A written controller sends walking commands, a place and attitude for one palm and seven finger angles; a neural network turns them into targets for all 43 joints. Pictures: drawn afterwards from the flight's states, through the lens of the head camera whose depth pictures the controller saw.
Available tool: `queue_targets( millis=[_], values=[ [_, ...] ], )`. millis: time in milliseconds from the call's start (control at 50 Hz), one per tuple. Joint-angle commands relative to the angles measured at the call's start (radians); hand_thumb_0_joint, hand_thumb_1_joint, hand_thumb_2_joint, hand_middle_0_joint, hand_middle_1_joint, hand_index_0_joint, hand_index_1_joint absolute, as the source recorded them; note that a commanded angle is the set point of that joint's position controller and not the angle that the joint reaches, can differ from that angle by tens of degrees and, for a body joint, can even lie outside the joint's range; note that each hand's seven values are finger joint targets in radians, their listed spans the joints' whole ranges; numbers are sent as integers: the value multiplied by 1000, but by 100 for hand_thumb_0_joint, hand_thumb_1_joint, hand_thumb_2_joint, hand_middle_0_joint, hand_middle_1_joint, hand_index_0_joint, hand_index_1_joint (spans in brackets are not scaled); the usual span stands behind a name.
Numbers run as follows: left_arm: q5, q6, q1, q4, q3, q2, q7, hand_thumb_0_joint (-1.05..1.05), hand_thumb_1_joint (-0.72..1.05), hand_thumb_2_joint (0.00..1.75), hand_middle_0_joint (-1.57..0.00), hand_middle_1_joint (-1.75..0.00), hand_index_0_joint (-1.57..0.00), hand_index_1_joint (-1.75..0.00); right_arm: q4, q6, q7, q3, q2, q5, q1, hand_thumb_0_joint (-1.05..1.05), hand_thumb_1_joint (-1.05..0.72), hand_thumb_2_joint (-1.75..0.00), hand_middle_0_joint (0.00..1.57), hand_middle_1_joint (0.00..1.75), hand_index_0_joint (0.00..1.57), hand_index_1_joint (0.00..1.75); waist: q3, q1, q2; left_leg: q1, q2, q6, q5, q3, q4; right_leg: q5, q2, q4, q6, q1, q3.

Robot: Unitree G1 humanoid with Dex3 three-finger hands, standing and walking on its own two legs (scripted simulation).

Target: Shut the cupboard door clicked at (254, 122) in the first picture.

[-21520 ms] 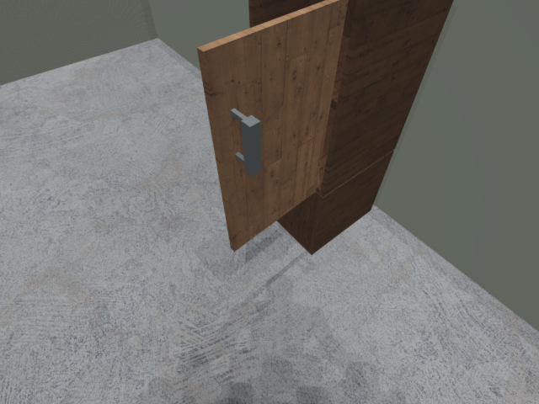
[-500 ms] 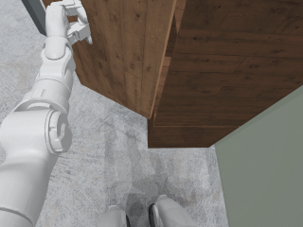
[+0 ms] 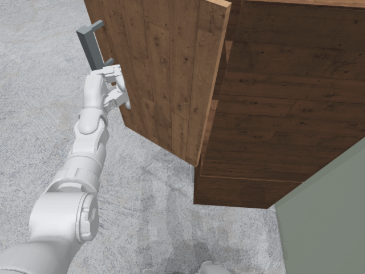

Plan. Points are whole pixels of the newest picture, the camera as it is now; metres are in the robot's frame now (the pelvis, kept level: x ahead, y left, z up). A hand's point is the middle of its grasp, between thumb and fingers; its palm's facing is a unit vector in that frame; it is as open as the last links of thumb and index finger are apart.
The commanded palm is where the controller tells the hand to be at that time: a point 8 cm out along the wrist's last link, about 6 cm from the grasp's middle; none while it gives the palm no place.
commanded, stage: pull the fist back off the door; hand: left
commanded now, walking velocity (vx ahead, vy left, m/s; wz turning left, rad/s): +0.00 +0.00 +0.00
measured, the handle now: (99, 48) +0.65 +0.18 +0.10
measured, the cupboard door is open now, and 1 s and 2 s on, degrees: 61 61 61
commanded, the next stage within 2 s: draw the hand back to the body in 0.08 s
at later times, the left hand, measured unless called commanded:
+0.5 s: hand (99, 112) +0.42 +0.14 +0.12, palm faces -0.03 -1.00 -0.01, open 3.1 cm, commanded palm +0.38 +0.19 +0.13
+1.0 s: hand (26, 173) +0.28 +0.21 +0.16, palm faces +0.24 -0.94 -0.24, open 3.4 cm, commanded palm +0.23 +0.26 +0.18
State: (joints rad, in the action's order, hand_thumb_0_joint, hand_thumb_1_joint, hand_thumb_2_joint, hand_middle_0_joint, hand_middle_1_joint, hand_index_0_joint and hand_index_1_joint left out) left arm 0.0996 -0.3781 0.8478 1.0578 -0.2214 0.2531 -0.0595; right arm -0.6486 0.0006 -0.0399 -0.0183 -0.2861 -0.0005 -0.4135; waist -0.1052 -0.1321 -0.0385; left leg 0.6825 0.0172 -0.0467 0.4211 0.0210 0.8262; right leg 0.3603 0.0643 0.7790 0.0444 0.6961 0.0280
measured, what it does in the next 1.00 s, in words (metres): stands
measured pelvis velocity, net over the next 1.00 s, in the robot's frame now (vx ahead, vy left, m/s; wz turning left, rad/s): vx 0.00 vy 0.01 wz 0.03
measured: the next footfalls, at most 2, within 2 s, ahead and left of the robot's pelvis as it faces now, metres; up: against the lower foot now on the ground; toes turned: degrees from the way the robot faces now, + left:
none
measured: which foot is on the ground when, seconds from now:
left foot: down 0.00-1.00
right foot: down 0.00-1.00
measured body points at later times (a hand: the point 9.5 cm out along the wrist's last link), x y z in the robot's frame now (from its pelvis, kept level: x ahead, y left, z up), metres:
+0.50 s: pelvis +0.00 +0.01 +0.01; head +0.05 +0.00 +0.46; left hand +0.42 +0.20 +0.12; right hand +0.05 -0.24 -0.11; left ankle -0.02 +0.09 -0.70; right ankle +0.00 -0.09 -0.70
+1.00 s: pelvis +0.00 +0.01 +0.04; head -0.01 -0.01 +0.49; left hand +0.26 +0.26 +0.17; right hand +0.22 -0.20 -0.03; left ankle -0.02 +0.09 -0.70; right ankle +0.00 -0.09 -0.70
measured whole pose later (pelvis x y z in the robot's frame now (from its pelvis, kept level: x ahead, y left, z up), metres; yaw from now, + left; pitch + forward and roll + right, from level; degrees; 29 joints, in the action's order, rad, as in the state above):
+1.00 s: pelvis +0.00 +0.01 +0.04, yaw +2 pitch -2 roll -1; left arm 0.08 -0.03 -0.05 -0.03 -0.12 0.28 0.05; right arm -0.56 0.00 0.08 0.06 -0.22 -0.03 -0.14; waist -0.01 0.04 -0.05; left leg 0.15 0.05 -0.05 0.27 0.00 0.45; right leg 0.23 0.04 0.42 0.03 0.16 0.03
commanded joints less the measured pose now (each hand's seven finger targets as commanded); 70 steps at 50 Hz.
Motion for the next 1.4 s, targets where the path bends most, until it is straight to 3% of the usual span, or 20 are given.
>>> queue_targets(
  millis=[0, 80, 140, 180, 220, 260, 340, 380, 500, 540, 600, 680, 700, 760, 840, 940, 980, 1120, 1200, 1380],
  values=[
    [19, -56, 466, -239, 32, 117, 9, 0, 90, 90, -130, -150, -130, -150, 64, -20, 9, -35, -122, -11, -98, 0, -90, -90, 20, 30, 20, 30, -380, -25, 8, -270, -9, 15, -379, -38, -79, -405, -15, -69, -25, -198, -20],
    [5, -48, 550, -179, 12, 158, 27, 0, 90, 90, -130, -150, -130, -150, 55, -20, 22, -28, -124, -13, -78, 0, -90, -90, 20, 30, 20, 30, -320, -40, 44, -222, -3, 11, -293, -42, -89, -345, -23, -79, -26, -183, -32],
    [2, -66, 582, -169, 5, 175, 22, 0, 90, 90, -130, -150, -130, -150, 52, -29, 24, -24, -125, -9, -69, 0, -90, -90, 20, 30, 20, 30, -369, -36, 9, -237, -4, 18, -302, -53, -78, -338, -25, -57, -20, -176, -32],
    [4, -73, 582, -148, 39, 128, 13, 0, 90, 90, -130, -150, -130, -150, 51, -36, 21, -22, -121, -8, -67, 0, -90, -90, 20, 30, 20, 30, -392, -46, 4, -267, -8, 22, -338, -62, -65, -345, -23, -46, -21, -143, -24],
    [12, -70, 466, -166, -20, 182, -2, 0, 90, 90, -130, -150, -130, -150, 72, -34, 18, -28, -128, -10, -68, 0, -90, -90, 20, 30, 20, 30, -456, 7, -10, -288, -7, 27, -393, -58, -70, -382, -22, -37, -13, -208, -25],
    [29, -54, 331, -231, -18, 167, -29, 0, 90, 90, -130, -150, -130, -150, 107, -29, 14, -27, -126, -17, -61, 0, -90, -90, 20, 30, 20, 30, -511, 40, -13, -323, -11, 28, -498, -52, -76, -450, -20, -33, -13, -265, -19],
    [66, 22, 137, -400, -37, 187, -67, 0, 90, 90, -130, -150, -130, -150, 161, -11, 20, -24, -117, -37, -20, 0, -90, -90, 20, 30, 20, 30, -412, 70, 98, -246, -11, 10, -457, -19, -126, -514, -19, -83, -22, -390, -26],
    [82, 43, 102, -508, -50, 212, -78, 0, 90, 90, -130, -150, -130, -150, 178, -12, 34, -21, -114, -46, 12, 0, -90, -90, 20, 30, 20, 30, -368, 80, 79, -253, -12, 7, -422, -14, -155, -494, -23, -108, -22, -409, -29],
    [115, 85, -23, -813, 26, 156, -103, 0, 90, 90, -130, -150, -130, -150, 185, -56, 63, -12, -93, -55, 93, 0, -90, -90, 20, 30, 20, 30, -325, 86, -31, -396, -21, 9, -408, -32, -210, -412, -24, -161, -18, -396, -17],
    [126, 123, -86, -811, 18, 164, -116, 0, 90, 90, -130, -150, -130, -150, 176, -67, 73, -10, -96, -59, 113, 0, -90, -90, 20, 30, 20, 30, -263, 86, 20, -384, -22, 10, -357, -39, -238, -369, -26, -188, -18, -396, -10],
    [140, 169, -179, -912, 38, 149, -137, 0, 90, 90, -127, -147, -127, -147, 196, -86, 82, 0, -87, -67, 170, 0, -90, -90, 20, 30, 20, 30, -245, 106, -22, -420, -19, 11, -347, -42, -268, -347, -36, -208, -14, -417, -9],
    [163, 238, -304, -1003, 7, 172, -155, 0, 90, 90, -116, -135, -116, -135, 213, -106, 91, 11, -88, -74, 223, 0, -90, -90, 20, 30, 20, 30, -205, 127, 30, -435, -20, 13, -343, -52, -298, -337, -44, -231, -14, -447, -4],
    [56, 211, -301, -1142, 89, 167, -60, 0, 90, 90, -113, -132, -113, -132, 227, -94, 102, 10, -55, -57, 271, 0, -90, -90, 20, 30, 20, 30, -154, 134, 7, -460, -14, 17, -344, -50, -336, -304, -62, -285, -12, -455, -46],
    [26, 247, -511, -1123, 72, 154, 43, 0, 90, 90, -105, -123, -105, -123, 208, -58, 115, 16, -57, -47, 282, 0, -90, -90, 20, 30, 20, 30, -81, 137, 93, -454, -27, 12, -303, -48, -382, -281, -67, -334, -16, -520, -43],
    [1, 264, -548, -1222, 33, 180, 92, 0, 90, 90, -94, -111, -94, -111, 210, -30, 126, 28, -43, -40, 321, 0, -90, -90, 20, 30, 20, 30, -57, 138, 29, -509, -26, 15, -301, -39, -429, -280, -70, -378, -15, -566, -42],
    [-21, 269, -614, -1388, 35, 182, 124, 0, 90, 90, -81, -96, -81, -96, 213, -41, 123, 40, -35, -25, 340, 0, -90, -90, 20, 30, 20, 30, -74, 145, -98, -603, -29, 30, -391, -54, -471, -320, -64, -407, -5, -613, -28],
    [-21, 273, -709, -1414, 1, 205, 132, 0, 90, 90, -75, -90, -75, -90, 213, -46, 121, 39, -38, -20, 344, 0, -90, -90, 20, 30, 20, 30, -73, 156, -38, -609, -33, 26, -431, -52, -476, -353, -61, -419, -8, -635, -28],
    [-25, 277, -915, -1482, -71, 225, 140, 0, 90, 90, -56, -69, -56, -69, 210, -46, 113, 31, -40, -12, 356, 0, -90, -90, 20, 30, 20, 30, -9, 171, 8, -590, -33, 34, -441, -51, -493, -349, -62, -437, -12, -649, -21],
    [-23, 263, -1039, -1563, -143, 266, 145, 0, 90, 90, -45, -57, -45, -57, 210, -58, 109, 22, -37, -11, 358, 0, -90, -90, 20, 30, 20, 30, -42, 187, -26, -593, -31, 37, -497, -48, -479, -383, -67, -426, -13, -679, -23],
    [-13, 239, -1266, -1656, -273, 318, 161, 0, 90, 90, -20, -30, -20, -30, 199, -100, 110, 3, -38, -16, 348, 0, -90, -90, 20, 30, 20, 30, 25, 201, -38, -553, -39, 38, -453, -46, -478, -325, -70, -434, -18, -644, -25]
  ],
)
